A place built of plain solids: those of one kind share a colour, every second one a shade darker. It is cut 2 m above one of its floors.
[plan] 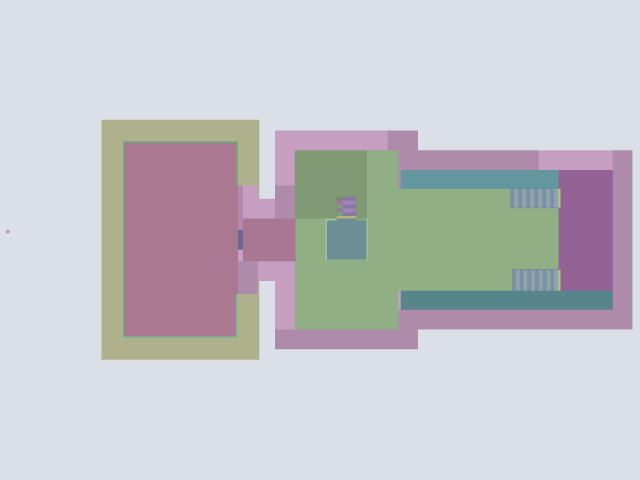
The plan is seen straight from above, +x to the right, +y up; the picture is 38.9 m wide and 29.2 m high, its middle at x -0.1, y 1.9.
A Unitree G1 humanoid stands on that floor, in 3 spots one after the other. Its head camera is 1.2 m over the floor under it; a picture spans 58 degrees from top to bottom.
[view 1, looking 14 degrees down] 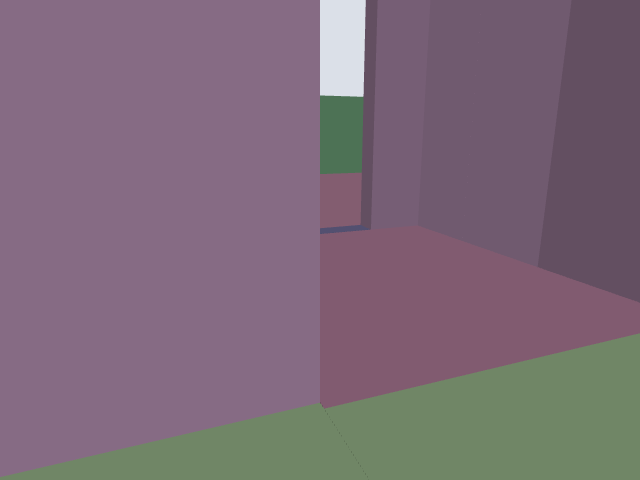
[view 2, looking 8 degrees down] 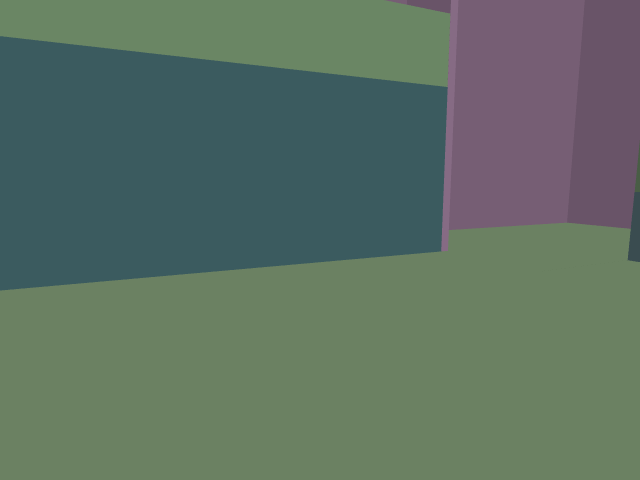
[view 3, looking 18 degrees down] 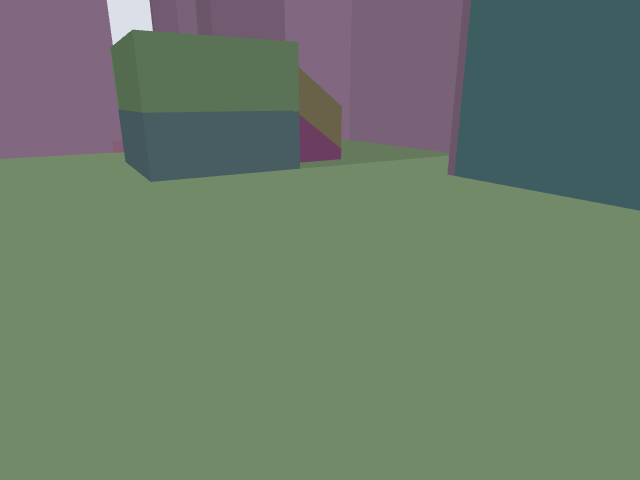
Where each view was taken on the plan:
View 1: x -0.01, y -0.01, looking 159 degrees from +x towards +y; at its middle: floor_lobby_lino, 4.96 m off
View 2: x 9.68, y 4.44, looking -115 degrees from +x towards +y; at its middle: floor_gallery_metal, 6.27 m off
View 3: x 9.77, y -0.56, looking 149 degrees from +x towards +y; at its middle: floor_concrete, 3.88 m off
